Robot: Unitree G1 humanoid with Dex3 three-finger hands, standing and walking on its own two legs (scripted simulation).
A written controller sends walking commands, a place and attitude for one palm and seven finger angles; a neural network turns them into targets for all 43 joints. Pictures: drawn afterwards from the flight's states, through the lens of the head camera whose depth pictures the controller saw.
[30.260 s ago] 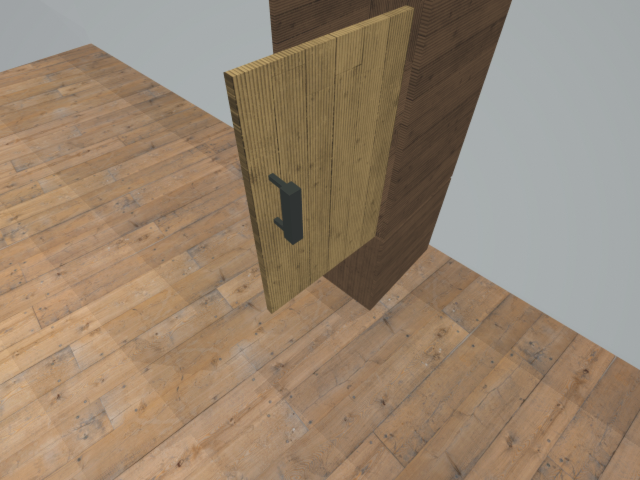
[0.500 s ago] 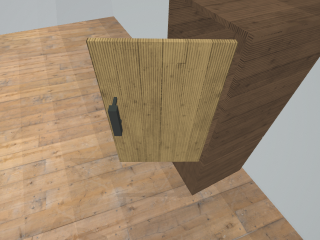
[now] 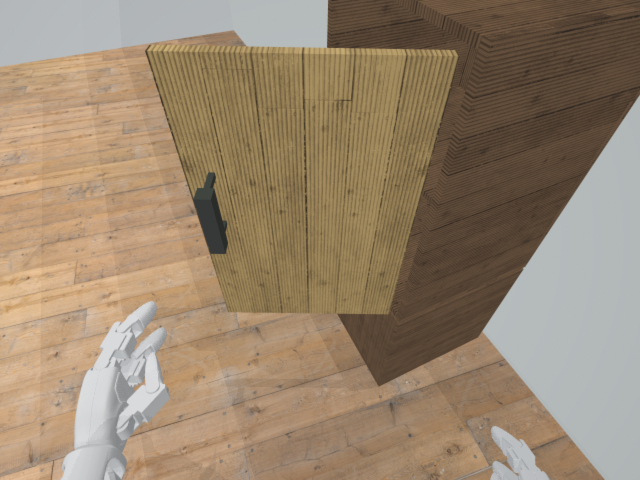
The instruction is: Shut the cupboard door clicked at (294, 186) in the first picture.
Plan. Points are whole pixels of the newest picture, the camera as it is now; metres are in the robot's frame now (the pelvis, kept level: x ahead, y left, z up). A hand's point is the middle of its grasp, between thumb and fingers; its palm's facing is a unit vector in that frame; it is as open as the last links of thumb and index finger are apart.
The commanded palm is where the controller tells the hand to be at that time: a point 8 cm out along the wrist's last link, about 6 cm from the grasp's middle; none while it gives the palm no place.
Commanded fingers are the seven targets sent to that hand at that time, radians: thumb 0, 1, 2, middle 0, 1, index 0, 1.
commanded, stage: raise the hand and make a fist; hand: left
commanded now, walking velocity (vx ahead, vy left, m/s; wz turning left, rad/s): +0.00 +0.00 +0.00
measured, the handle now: (214, 213) +0.50 +0.18 +0.04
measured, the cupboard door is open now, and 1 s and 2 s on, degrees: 64 64 64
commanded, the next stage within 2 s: bring the fist close to the handle in 1.70 s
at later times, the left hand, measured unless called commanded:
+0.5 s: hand (167, 432) +0.19 +0.18 +0.00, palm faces -0.04 -1.00 -0.02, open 4.7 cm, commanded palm +0.15 +0.24 +0.00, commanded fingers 0.00 0.90 0.90 -0.86 -1.02 -0.86 -1.02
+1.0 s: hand (142, 414) +0.20 +0.21 +0.03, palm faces +0.01 -1.00 -0.03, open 3.1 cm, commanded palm +0.18 +0.26 +0.03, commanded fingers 0.00 0.90 0.90 -1.30 -1.50 -1.30 -1.50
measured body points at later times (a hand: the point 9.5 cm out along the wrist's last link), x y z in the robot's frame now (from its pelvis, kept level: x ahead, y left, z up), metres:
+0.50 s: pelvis -0.03 -0.01 -0.07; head +0.03 -0.01 +0.38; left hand +0.18 +0.24 +0.00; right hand +0.16 -0.23 -0.14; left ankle +0.01 +0.13 -0.70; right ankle +0.01 -0.12 -0.70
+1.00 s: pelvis -0.01 +0.02 -0.05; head +0.03 +0.03 +0.40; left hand +0.19 +0.26 +0.03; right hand +0.18 -0.21 -0.10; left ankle +0.01 +0.13 -0.70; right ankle +0.01 -0.12 -0.70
